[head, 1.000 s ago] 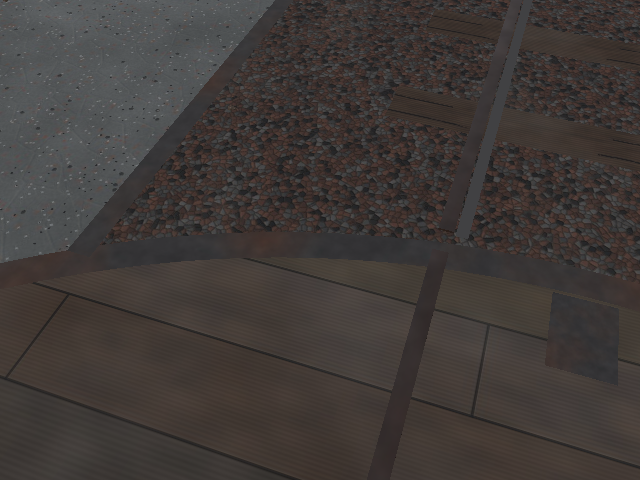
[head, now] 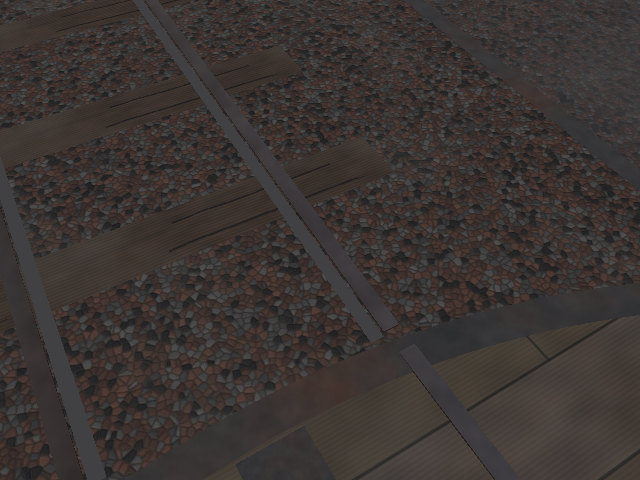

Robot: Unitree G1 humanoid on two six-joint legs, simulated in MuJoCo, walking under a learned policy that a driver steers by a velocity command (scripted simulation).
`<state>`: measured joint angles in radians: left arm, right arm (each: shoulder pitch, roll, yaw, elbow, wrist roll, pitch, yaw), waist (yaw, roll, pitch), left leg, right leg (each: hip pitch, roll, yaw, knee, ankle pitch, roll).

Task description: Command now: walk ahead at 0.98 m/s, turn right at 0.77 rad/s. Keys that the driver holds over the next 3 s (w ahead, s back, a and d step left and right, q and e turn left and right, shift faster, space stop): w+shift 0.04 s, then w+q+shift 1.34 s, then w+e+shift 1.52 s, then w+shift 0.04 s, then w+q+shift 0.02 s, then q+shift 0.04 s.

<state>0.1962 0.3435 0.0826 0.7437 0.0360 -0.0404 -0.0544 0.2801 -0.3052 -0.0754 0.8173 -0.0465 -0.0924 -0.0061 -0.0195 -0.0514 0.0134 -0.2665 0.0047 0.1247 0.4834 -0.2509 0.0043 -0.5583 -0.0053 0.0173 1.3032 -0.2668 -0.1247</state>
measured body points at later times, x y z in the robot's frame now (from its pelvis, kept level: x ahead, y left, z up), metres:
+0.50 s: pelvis +0.45 -0.03 +0.00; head +0.47 -0.03 +0.45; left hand +0.42 +0.26 -0.12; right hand +0.60 -0.29 -0.11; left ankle +0.49 +0.11 -0.64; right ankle +0.39 -0.13 -0.73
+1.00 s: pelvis +0.89 +0.11 +0.00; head +0.91 +0.13 +0.45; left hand +0.99 +0.42 -0.06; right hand +1.02 -0.15 -0.12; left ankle +0.80 +0.08 -0.73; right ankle +1.15 +0.02 -0.66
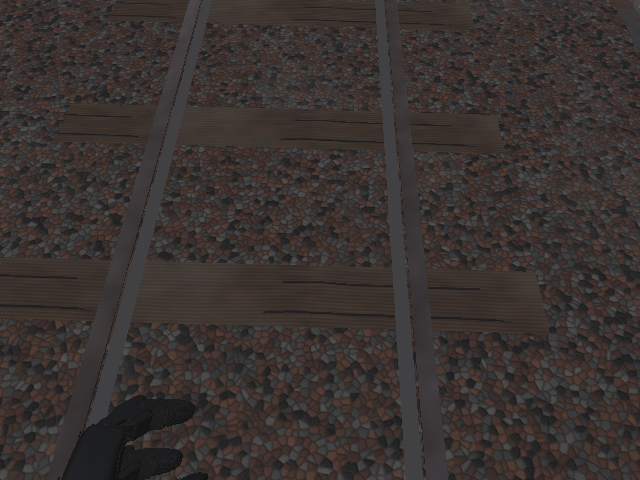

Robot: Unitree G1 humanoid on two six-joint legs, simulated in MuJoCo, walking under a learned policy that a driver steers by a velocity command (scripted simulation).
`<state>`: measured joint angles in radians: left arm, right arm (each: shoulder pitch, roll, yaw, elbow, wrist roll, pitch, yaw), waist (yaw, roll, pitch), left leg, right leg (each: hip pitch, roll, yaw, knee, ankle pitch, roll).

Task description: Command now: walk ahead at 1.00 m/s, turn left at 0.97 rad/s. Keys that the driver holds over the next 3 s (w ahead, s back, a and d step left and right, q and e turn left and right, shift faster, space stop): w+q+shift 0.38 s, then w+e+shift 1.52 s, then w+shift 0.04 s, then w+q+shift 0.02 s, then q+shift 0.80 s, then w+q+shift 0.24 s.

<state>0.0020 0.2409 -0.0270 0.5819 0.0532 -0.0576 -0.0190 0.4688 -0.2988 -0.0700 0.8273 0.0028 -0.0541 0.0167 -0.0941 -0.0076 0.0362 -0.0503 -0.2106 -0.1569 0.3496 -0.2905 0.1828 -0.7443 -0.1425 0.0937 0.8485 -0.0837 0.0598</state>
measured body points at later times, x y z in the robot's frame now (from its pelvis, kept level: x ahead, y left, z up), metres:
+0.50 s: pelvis +0.43 -0.01 -0.01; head +0.45 +0.01 +0.44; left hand +0.23 +0.21 -0.13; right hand +0.78 -0.08 -0.04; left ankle +0.55 +0.17 -0.68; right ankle +0.32 -0.18 -0.74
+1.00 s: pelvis +0.86 +0.17 -0.03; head +0.89 +0.18 +0.42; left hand +1.01 +0.45 -0.12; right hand +0.86 -0.10 -0.16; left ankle +0.61 +0.18 -0.73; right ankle +1.08 +0.15 -0.70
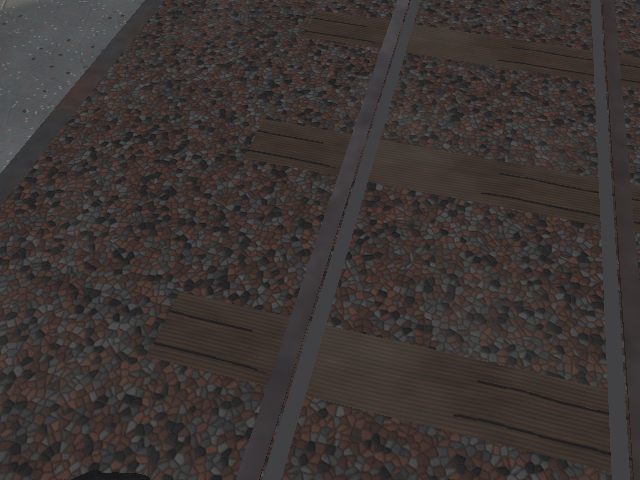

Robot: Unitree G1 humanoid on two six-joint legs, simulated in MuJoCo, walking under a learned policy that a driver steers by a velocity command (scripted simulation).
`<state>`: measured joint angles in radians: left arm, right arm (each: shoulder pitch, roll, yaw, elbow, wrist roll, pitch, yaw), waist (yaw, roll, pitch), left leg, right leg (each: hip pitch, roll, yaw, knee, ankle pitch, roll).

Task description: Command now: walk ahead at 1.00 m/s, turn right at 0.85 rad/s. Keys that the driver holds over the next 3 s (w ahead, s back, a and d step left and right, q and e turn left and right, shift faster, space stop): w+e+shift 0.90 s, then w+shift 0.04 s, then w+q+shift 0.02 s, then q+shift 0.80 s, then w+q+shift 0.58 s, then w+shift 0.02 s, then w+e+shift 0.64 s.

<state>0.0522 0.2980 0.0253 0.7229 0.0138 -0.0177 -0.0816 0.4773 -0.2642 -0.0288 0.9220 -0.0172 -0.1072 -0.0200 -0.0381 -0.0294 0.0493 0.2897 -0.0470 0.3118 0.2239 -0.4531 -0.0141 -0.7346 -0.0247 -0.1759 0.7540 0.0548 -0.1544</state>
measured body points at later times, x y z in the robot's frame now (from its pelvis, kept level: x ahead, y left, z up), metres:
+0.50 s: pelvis +0.47 -0.01 +0.00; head +0.50 -0.02 +0.45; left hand +0.62 +0.27 -0.11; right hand +0.60 -0.33 -0.05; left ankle +0.64 +0.07 -0.71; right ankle +0.23 -0.02 -0.66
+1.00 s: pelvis +0.82 -0.26 -0.01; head +0.84 -0.28 +0.44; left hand +1.13 -0.27 -0.11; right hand +0.60 -0.42 -0.14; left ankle +0.78 +0.00 -0.56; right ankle +0.85 -0.32 -0.71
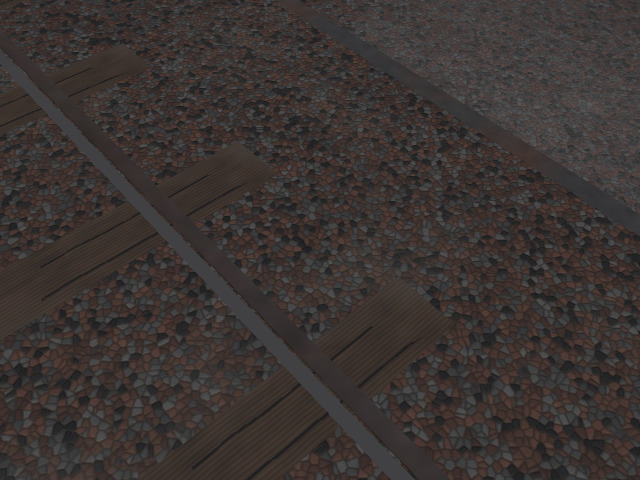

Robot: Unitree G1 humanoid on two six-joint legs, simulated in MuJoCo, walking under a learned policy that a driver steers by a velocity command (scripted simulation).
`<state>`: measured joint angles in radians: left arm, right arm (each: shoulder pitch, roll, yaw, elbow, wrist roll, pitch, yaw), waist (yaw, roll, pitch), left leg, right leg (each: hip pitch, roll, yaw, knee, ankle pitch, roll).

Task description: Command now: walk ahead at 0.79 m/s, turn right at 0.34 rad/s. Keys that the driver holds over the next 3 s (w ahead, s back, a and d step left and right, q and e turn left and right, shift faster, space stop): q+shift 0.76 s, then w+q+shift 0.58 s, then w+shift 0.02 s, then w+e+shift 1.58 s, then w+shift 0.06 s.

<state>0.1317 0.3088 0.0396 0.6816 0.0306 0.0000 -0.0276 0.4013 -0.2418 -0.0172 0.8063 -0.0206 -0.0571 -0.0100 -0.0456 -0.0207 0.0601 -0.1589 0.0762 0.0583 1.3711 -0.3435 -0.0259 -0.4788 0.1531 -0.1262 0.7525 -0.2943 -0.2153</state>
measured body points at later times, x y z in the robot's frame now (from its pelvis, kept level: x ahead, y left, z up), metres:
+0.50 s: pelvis +0.31 +0.06 +0.02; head +0.36 +0.06 +0.47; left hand +0.47 +0.34 -0.05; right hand +0.50 -0.19 -0.08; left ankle +0.42 +0.12 -0.70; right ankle +0.35 -0.11 -0.61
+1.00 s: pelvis +0.46 +0.03 +0.05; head +0.47 +0.02 +0.50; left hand +0.34 +0.32 -0.04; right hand +0.77 -0.08 -0.03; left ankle +0.37 +0.15 -0.57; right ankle +0.53 -0.07 -0.70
